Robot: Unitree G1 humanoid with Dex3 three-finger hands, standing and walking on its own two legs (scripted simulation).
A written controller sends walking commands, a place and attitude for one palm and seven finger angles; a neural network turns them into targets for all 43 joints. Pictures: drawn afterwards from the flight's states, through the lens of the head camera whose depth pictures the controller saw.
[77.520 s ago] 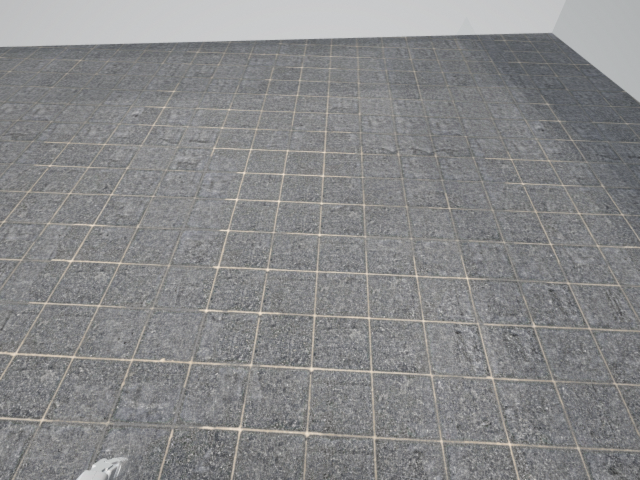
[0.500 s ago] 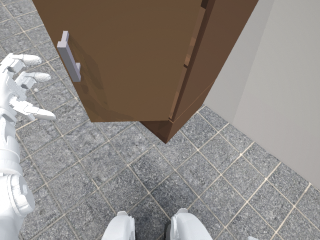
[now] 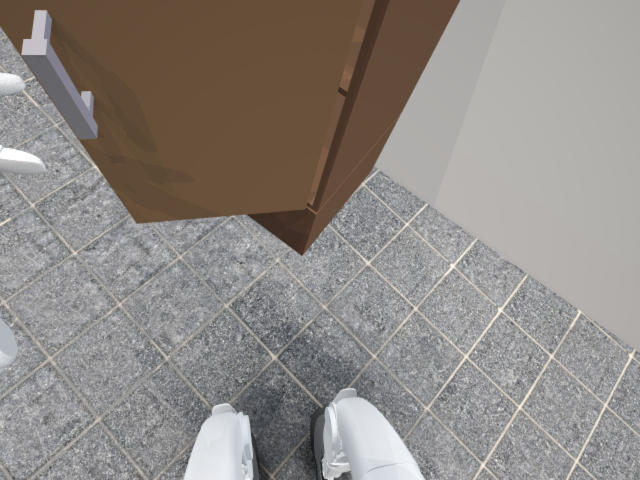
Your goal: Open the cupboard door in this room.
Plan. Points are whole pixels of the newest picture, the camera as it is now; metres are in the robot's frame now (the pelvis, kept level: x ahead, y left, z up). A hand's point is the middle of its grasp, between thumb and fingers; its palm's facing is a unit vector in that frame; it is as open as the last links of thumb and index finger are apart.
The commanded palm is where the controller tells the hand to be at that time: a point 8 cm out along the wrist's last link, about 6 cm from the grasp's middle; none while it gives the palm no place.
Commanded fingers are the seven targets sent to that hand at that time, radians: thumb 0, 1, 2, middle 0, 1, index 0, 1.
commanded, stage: move the hooked fingers beside the handle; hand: left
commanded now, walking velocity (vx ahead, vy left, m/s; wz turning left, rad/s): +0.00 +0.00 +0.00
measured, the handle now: (66, 80) +0.55 +0.23 +0.07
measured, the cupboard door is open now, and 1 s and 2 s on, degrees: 46 46 44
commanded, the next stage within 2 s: slide the fingers in behind the handle in 0.72 s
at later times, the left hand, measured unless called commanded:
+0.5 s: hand out of the picture +0.50 +0.29 +0.07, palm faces +0.06 -1.00 -0.01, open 13.9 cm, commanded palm +0.48 +0.32 +0.07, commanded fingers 0.00 -0.50 0.30 -0.30 -1.20 -0.30 -1.20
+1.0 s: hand (14, 115) +0.51 +0.28 +0.06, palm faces +0.07 -1.00 -0.01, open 13.9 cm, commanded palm +0.49 +0.31 +0.07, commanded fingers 0.00 -0.50 0.30 -0.30 -1.20 -0.30 -1.20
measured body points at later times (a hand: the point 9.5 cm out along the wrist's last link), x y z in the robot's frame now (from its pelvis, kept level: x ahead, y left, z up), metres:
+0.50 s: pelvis +0.01 +0.00 +0.01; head +0.16 +0.05 +0.43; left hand +0.49 +0.35 +0.07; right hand +0.03 -0.27 -0.09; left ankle +0.01 +0.08 -0.65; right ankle +0.03 -0.12 -0.65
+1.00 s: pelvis +0.01 +0.00 +0.00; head +0.17 +0.03 +0.42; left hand +0.50 +0.33 +0.07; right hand +0.01 -0.27 -0.09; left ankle +0.01 +0.08 -0.65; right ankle +0.03 -0.12 -0.65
